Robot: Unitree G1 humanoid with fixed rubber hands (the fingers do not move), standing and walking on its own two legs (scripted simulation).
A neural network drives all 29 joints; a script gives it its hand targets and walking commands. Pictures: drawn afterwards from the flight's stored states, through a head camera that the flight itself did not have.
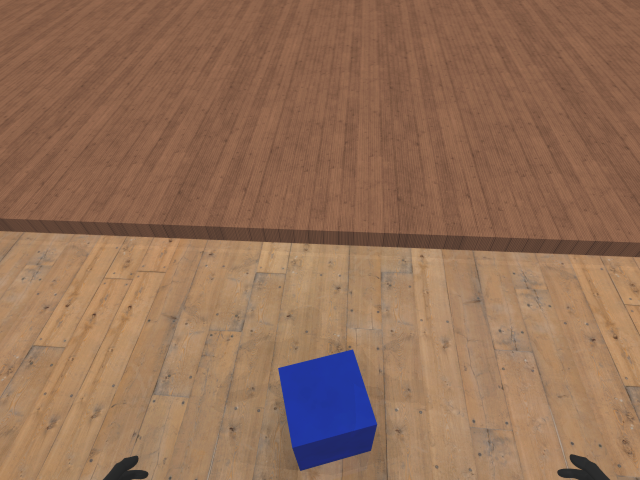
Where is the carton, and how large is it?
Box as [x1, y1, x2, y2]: [278, 350, 376, 470]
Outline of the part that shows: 352,350 278,368 292,448 300,470 370,450 376,422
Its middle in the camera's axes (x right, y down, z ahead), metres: +0.02 +0.49 +1.08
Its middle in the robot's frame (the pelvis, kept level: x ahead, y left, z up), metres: +0.41 +0.05 -0.66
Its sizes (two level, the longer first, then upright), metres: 0.210 0.200 0.250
